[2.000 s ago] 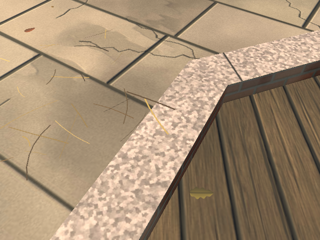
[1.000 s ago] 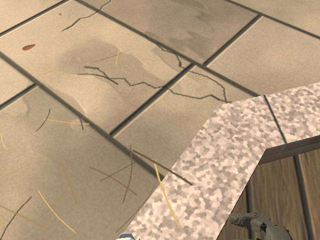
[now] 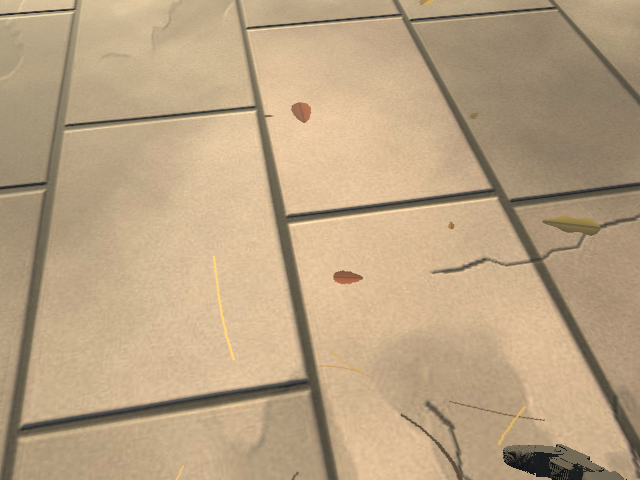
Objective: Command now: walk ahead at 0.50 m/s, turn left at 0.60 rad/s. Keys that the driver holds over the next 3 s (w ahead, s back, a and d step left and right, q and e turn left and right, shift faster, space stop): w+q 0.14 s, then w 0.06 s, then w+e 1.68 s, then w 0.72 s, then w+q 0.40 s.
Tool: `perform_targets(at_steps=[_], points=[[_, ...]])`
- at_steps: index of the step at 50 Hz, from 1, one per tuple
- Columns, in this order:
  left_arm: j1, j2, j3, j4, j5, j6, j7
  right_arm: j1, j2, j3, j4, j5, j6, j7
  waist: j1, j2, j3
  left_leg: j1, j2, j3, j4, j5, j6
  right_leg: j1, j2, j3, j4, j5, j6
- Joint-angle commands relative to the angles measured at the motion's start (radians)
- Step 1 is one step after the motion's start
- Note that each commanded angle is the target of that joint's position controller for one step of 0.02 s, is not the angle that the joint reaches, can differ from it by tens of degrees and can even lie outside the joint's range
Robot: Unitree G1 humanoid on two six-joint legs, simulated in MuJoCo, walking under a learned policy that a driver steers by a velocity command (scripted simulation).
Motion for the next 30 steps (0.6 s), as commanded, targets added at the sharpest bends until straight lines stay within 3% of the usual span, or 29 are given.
perform_targets(at_steps=[1, 2, 3, 4, 5, 6, 7, 8, 9, 11, 14, 18, 23, 26, 27, 28, 29, 30], points=[[-0.070, 0.259, 0.077, -0.082, -0.027, 0.040, 0.040, 0.173, -0.167, -0.080, -0.040, 0.023, -0.002, -0.031, -0.207, -0.128, -0.031, 0.356, -0.128, 0.083, -0.073, -0.066, 0.066, -0.151, -0.205, 0.022, 0.420, 1.213, -0.101], [-0.092, 0.233, 0.074, -0.121, -0.017, 0.034, 0.045, 0.370, -0.275, -0.124, 0.003, 0.011, 0.011, -0.056, -0.276, -0.055, -0.126, 0.679, -0.019, -0.129, -0.083, 0.012, 0.120, -0.409, -0.161, 0.028, 0.730, 0.913, -0.058], [-0.011, 0.070, 0.028, -0.181, 0.017, -0.004, 0.027, 0.368, -0.386, -0.140, -0.020, 0.012, 0.018, -0.074, -0.154, 0.240, -0.242, 1.018, 0.244, -0.670, -0.153, 0.048, 0.313, -0.841, 0.055, 0.099, 1.172, -0.093, 0.004], [-0.066, 0.109, 0.033, -0.207, -0.026, -0.057, 0.002, 0.413, -0.335, -0.122, -0.033, -0.006, 0.017, -0.077, -0.204, 0.155, -0.399, 1.080, 0.313, -0.914, -0.334, -0.131, 0.377, -0.969, 0.077, 0.361, 1.328, -0.156, -0.017], [-0.195, 0.155, 0.049, -0.244, -0.065, -0.077, -0.004, 0.410, -0.255, -0.108, -0.020, -0.017, 0.010, -0.083, -0.219, 0.119, -0.278, 1.007, 0.248, -0.751, -0.344, -0.138, 0.300, -1.060, 0.026, 0.378, 1.317, -0.060, -0.047], [-0.232, 0.154, 0.047, -0.266, -0.051, -0.082, 0.004, 0.324, -0.212, -0.095, -0.032, -0.004, 0.003, -0.085, -0.166, 0.046, -0.171, 0.832, 0.204, -0.613, -0.348, -0.055, 0.250, -1.042, -0.019, 0.371, 1.216, 0.032, -0.057], [-0.256, 0.165, 0.055, -0.263, -0.019, -0.071, 0.016, 0.241, -0.171, -0.079, -0.056, -0.002, -0.002, -0.083, -0.119, -0.019, -0.123, 0.664, 0.166, -0.519, -0.371, 0.025, 0.213, -0.958, -0.055, 0.362, 1.149, 0.076, -0.057], [-0.211, 0.173, 0.064, -0.271, -0.011, -0.055, 0.019, 0.193, -0.160, -0.075, -0.073, -0.012, -0.008, -0.084, -0.067, 0.008, -0.100, 0.531, 0.162, -0.474, -0.383, 0.097, 0.226, -0.871, -0.079, 0.370, 1.105, 0.086, -0.048], [-0.191, 0.174, 0.069, -0.270, -0.007, -0.038, 0.018, 0.177, -0.144, -0.070, -0.079, -0.013, -0.012, -0.083, -0.043, 0.001, -0.079, 0.453, 0.144, -0.438, -0.397, 0.129, 0.223, -0.825, -0.096, 0.368, 1.061, 0.077, -0.040], [-0.199, 0.150, 0.067, -0.273, -0.007, -0.016, 0.015, 0.196, -0.155, -0.071, -0.069, -0.015, -0.021, -0.088, -0.031, -0.010, -0.053, 0.356, 0.125, -0.366, -0.429, 0.126, 0.211, -0.800, -0.109, 0.342, 0.943, 0.111, -0.029], [-0.294, 0.115, 0.048, -0.291, 0.002, 0.000, 0.014, 0.257, -0.192, -0.079, -0.045, -0.021, -0.028, -0.098, -0.073, 0.018, -0.021, 0.314, 0.100, -0.246, -0.450, 0.184, 0.176, -0.789, -0.112, 0.318, 0.732, 0.311, -0.024], [-0.422, 0.128, 0.043, -0.315, -0.023, 0.003, 0.001, 0.313, -0.213, -0.079, -0.025, -0.015, -0.038, -0.093, -0.142, 0.039, 0.005, 0.401, 0.118, -0.201, -0.469, 0.076, 0.133, -0.784, -0.080, 0.307, 0.500, 0.509, -0.057], [-0.537, 0.142, 0.045, -0.378, -0.030, 0.002, -0.033, 0.380, -0.231, -0.085, 0.007, -0.018, -0.025, -0.093, -0.191, 0.045, 0.053, 0.655, 0.200, -0.201, -0.406, 0.109, 0.101, -0.929, -0.043, 0.309, 0.400, 0.390, -0.111], [-0.493, 0.151, 0.051, -0.393, -0.025, 0.002, -0.053, 0.348, -0.249, -0.091, -0.004, -0.012, -0.010, -0.102, -0.152, 0.072, 0.018, 0.706, 0.203, -0.147, -0.301, 0.373, 0.059, -0.839, 0.009, 0.261, 0.362, 0.264, -0.153], [-0.425, 0.168, 0.063, -0.380, -0.019, 0.003, -0.054, 0.325, -0.256, -0.093, -0.014, -0.007, -0.006, -0.106, -0.111, 0.080, -0.032, 0.691, 0.180, -0.111, -0.218, 0.545, 0.039, -0.713, 0.051, 0.219, 0.339, 0.260, -0.171], [-0.294, 0.201, 0.085, -0.346, -0.015, 0.005, -0.051, 0.308, -0.248, -0.088, -0.022, -0.004, -0.003, -0.109, -0.044, 0.060, -0.107, 0.646, 0.133, -0.060, -0.059, 0.656, 0.012, -0.514, 0.092, 0.200, 0.295, 0.316, -0.199], [-0.120, 0.275, 0.112, -0.318, -0.013, 0.008, -0.041, 0.299, -0.221, -0.075, -0.047, -0.020, -0.009, -0.116, 0.027, -0.006, -0.210, 0.439, 0.092, -0.013, 0.215, 0.472, -0.036, -0.218, -0.034, 0.387, 0.306, 0.400, -0.262], [-0.060, 0.371, 0.133, -0.311, -0.017, 0.005, -0.041, 0.394, -0.126, -0.040, -0.084, -0.043, -0.038, -0.103, -0.015, -0.263, -0.308, -0.012, -0.100, -0.021, 0.591, -0.221, -0.117, 0.155, -0.260, 0.891, 0.223, 0.300, -0.447]])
